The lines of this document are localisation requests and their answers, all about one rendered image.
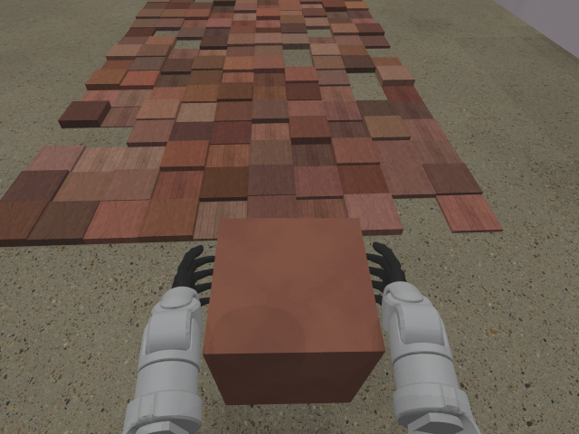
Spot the right robot forearm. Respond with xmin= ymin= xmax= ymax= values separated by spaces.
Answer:
xmin=382 ymin=281 xmax=481 ymax=434

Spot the left robot hand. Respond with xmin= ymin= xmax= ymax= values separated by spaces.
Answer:
xmin=172 ymin=245 xmax=215 ymax=306

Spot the carton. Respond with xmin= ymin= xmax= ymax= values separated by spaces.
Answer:
xmin=203 ymin=218 xmax=385 ymax=405

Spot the left robot forearm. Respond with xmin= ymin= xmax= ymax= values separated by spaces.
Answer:
xmin=122 ymin=287 xmax=203 ymax=434

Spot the right robot hand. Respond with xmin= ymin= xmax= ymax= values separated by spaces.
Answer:
xmin=366 ymin=242 xmax=407 ymax=305

